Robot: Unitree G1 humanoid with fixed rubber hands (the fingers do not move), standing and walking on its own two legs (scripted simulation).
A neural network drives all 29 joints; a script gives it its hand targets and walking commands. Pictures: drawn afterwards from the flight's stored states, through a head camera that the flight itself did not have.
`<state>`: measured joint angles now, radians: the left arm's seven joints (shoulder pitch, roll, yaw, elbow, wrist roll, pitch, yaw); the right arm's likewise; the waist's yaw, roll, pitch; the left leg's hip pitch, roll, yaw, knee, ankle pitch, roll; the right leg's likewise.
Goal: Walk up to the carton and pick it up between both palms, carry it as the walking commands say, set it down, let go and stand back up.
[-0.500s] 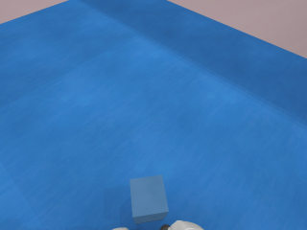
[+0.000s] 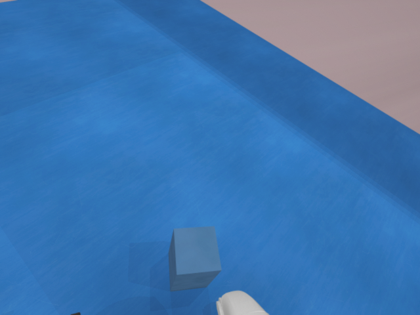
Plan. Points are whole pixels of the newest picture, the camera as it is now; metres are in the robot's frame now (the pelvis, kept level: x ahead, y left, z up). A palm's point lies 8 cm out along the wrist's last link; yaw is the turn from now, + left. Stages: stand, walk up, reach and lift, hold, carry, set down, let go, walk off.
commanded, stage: walk up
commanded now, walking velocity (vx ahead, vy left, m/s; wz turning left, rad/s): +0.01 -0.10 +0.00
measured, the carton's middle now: (191, 260) +0.40 -0.06 -0.63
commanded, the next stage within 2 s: none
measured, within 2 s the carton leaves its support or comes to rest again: neither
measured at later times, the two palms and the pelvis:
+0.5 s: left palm out of the picture -0.13 +0.20 -0.13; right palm out of the picture -0.14 -0.28 -0.15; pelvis -0.10 -0.04 +0.00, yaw -5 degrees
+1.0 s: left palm out of the picture -0.05 +0.19 -0.15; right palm out of the picture -0.15 -0.30 -0.12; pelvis -0.09 -0.06 +0.00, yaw -1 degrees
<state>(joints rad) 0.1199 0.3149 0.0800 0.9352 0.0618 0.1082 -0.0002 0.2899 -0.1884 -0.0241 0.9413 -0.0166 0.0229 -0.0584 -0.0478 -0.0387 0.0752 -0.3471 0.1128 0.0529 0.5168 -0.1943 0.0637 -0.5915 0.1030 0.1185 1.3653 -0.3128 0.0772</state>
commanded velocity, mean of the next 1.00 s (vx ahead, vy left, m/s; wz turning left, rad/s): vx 0.16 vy -0.11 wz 0.01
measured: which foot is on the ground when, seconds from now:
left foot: down 0.00-0.36, up 0.38-0.74, down 0.76-1.00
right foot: up 0.00-0.30, down 0.32-0.76, up 0.78-1.00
